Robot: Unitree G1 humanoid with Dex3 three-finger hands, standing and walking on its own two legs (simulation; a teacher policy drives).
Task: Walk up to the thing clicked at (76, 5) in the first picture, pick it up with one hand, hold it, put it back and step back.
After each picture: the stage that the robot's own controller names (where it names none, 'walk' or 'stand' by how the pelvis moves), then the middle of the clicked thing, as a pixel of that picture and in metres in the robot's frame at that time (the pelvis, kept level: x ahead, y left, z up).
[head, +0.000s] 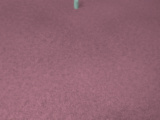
stand; (76, 4) +2.23 +0.11 -0.72
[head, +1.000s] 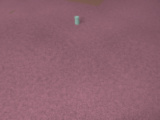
walk; (77, 20) +2.10 +0.26 -0.72
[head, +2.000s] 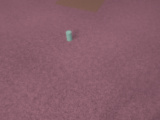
walk; (69, 35) +1.47 +0.30 -0.72
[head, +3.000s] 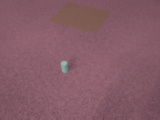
walk; (64, 66) +1.00 +0.26 -0.72
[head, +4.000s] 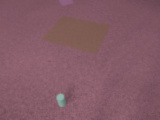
walk; (61, 100) +0.65 +0.26 -0.72
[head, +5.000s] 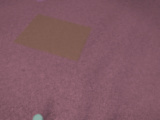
stand; out of the picture +0.40 +0.30 -0.70
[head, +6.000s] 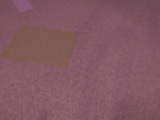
stand; out of the picture +0.33 +0.36 -0.71
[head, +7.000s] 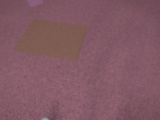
stand; out of the picture +0.39 +0.31 -0.71
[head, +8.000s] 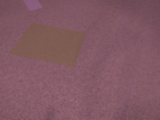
stand; out of the picture +0.37 +0.31 -0.72
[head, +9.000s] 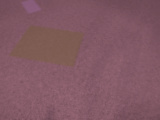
stand; out of the picture +0.39 +0.32 -0.72
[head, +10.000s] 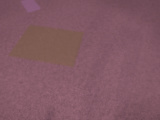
stand; out of the picture +0.38 +0.33 -0.73
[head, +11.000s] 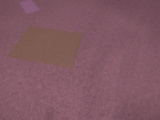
stand; out of the picture +0.37 +0.33 -0.73
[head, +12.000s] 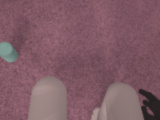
go down; (7, 52) +0.43 +0.36 -0.36
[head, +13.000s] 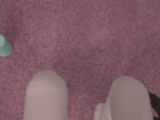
go down; (0, 45) +0.43 +0.37 -0.29
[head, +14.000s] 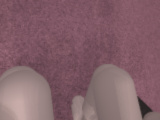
close in; out of the picture +0.41 +0.39 -0.23
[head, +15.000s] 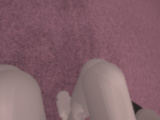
rest palm; out of the picture +0.40 +0.41 -0.21
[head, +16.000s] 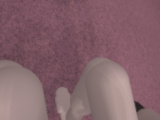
approach; out of the picture +0.39 +0.41 -0.22
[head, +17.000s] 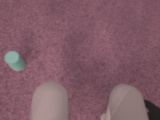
lift; (15, 61) +0.45 +0.36 -0.33
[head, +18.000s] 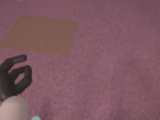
lift; out of the picture +0.39 +0.32 -0.66
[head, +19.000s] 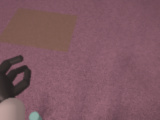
stand; (35, 118) +0.39 +0.33 -0.66
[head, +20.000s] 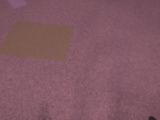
go down; out of the picture +0.40 +0.32 -0.65
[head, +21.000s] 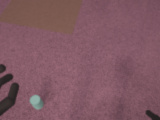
stand; (37, 102) +0.42 +0.32 -0.57
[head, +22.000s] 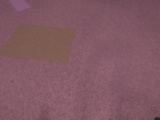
stand; out of the picture +0.40 +0.33 -0.66
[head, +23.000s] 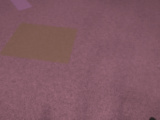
hold; out of the picture +0.39 +0.31 -0.66
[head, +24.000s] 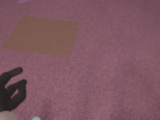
stand; out of the picture +0.39 +0.33 -0.66
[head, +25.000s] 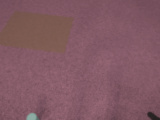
close; out of the picture +0.41 +0.33 -0.64
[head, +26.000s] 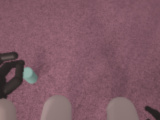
close; (29, 75) +0.45 +0.34 -0.44
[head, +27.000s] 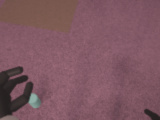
hold; (34, 101) +0.42 +0.33 -0.57
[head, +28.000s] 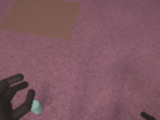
hold; (35, 107) +0.42 +0.33 -0.61
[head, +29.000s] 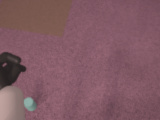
crouch; (30, 104) +0.42 +0.34 -0.63
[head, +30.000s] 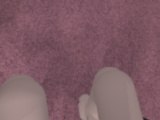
lower; out of the picture +0.44 +0.39 -0.27
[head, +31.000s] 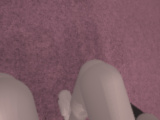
lower; out of the picture +0.41 +0.42 -0.23
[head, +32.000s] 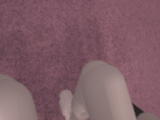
lower; out of the picture +0.41 +0.43 -0.22
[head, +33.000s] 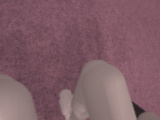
lower; out of the picture +0.41 +0.43 -0.22
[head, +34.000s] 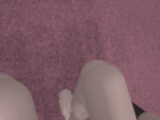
lower; out of the picture +0.41 +0.43 -0.22
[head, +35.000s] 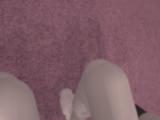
open; out of the picture +0.41 +0.44 -0.22
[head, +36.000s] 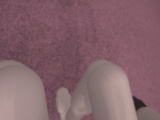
rise; out of the picture +0.41 +0.41 -0.24
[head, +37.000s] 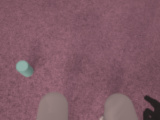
walk; (25, 69) +0.46 +0.34 -0.45
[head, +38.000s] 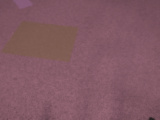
stand; out of the picture +0.40 +0.32 -0.66
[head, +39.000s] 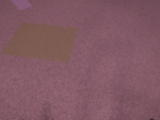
stand; out of the picture +0.41 +0.33 -0.67
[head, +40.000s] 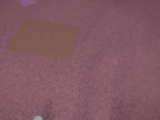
stand; out of the picture +0.41 +0.32 -0.69
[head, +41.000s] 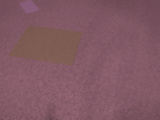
stand; out of the picture +0.42 +0.32 -0.72
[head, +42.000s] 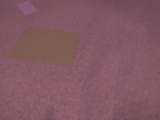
stand; out of the picture +0.40 +0.33 -0.73
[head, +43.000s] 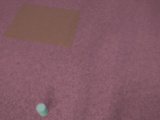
walk; (42, 109) +0.42 +0.31 -0.71
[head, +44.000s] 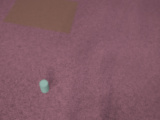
walk; (44, 86) +0.61 +0.26 -0.71
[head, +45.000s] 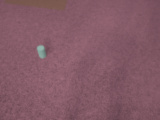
walk; (41, 51) +0.92 +0.40 -0.69
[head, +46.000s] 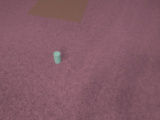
stand; (57, 57) +1.03 +0.28 -0.70
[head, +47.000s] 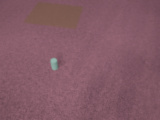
stand; (54, 64) +1.03 +0.30 -0.73
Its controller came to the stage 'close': yes
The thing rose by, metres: 0.01
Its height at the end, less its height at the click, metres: +0.00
